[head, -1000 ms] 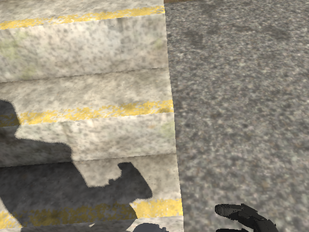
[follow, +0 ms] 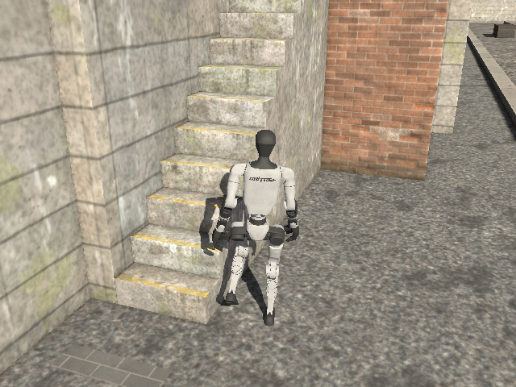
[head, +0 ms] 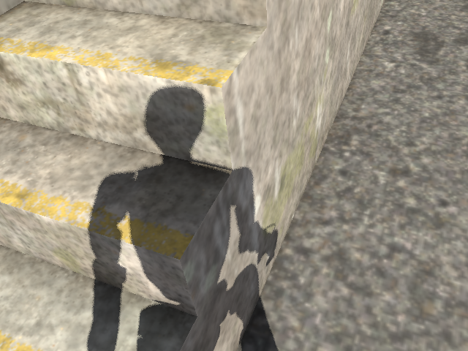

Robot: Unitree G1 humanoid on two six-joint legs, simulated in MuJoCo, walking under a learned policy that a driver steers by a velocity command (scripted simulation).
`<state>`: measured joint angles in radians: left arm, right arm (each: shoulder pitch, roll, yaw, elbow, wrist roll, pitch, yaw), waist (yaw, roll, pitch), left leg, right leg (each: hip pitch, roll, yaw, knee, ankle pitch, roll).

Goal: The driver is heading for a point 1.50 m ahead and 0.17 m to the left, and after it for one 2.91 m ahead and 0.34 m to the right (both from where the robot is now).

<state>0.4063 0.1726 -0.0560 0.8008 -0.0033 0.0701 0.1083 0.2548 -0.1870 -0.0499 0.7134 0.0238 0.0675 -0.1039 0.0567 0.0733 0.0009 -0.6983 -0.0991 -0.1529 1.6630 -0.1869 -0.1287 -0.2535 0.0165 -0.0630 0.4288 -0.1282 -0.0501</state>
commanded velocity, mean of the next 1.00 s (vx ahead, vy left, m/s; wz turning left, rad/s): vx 0.00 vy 0.00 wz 0.35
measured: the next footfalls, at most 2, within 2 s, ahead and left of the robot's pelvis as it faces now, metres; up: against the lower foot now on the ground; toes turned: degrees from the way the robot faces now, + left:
left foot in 0.28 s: -0.17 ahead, +0.05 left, +0.00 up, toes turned +15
right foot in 0.68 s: -0.17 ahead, -0.17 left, +0.00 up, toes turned +19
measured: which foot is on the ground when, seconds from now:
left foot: up 0.00-0.26, down 0.28-1.00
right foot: down 0.00-0.22, up 0.24-0.66, down 0.68-1.00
